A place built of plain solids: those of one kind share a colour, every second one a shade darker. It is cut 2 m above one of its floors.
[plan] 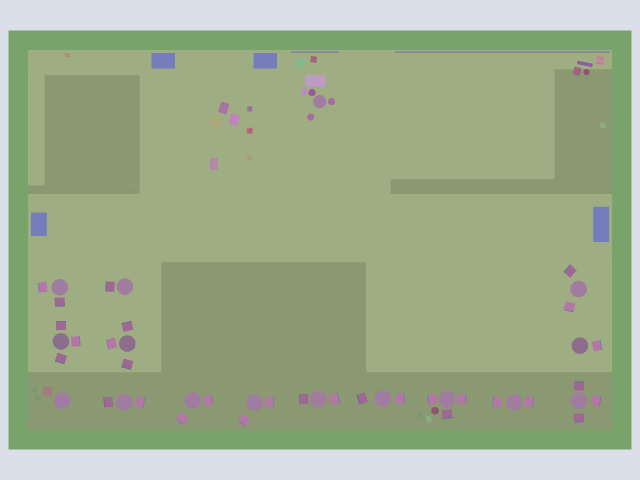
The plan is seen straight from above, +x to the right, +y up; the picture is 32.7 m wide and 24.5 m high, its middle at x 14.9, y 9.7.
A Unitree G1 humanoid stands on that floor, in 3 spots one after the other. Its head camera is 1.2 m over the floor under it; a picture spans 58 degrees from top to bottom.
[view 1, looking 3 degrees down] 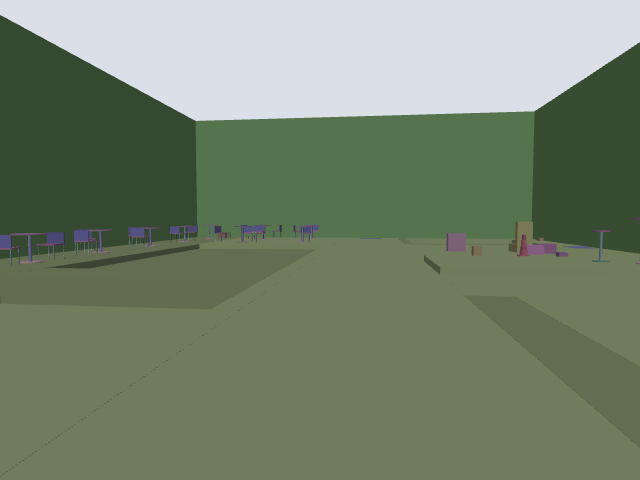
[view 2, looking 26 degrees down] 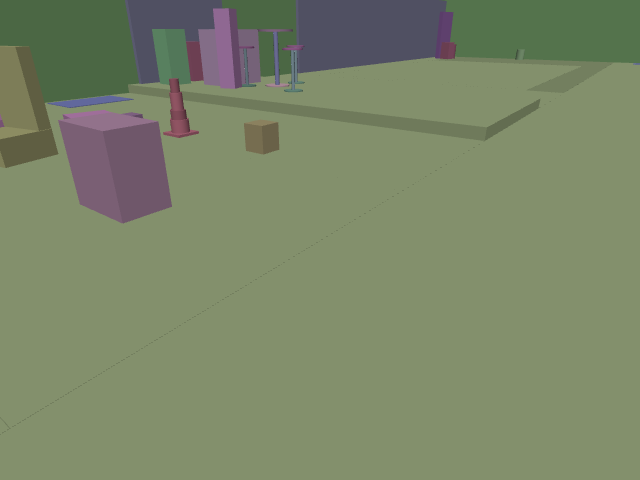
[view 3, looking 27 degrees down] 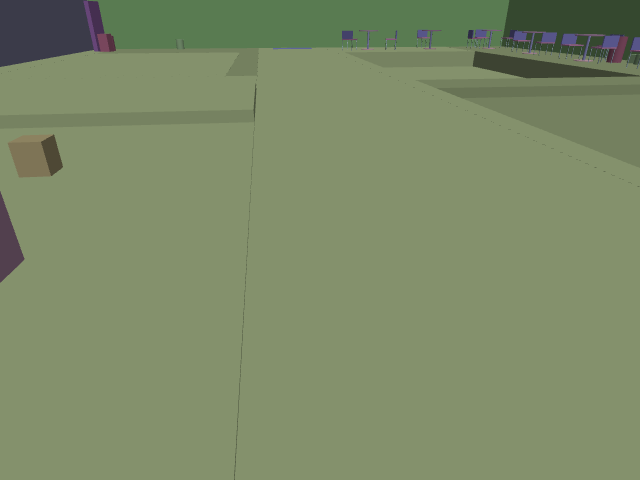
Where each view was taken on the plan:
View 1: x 25.32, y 10.66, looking -173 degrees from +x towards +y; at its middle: floor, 22.92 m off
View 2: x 7.88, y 10.61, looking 36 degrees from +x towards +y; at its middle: floor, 2.74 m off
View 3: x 7.38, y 11.90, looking -7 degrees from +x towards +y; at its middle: floor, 2.64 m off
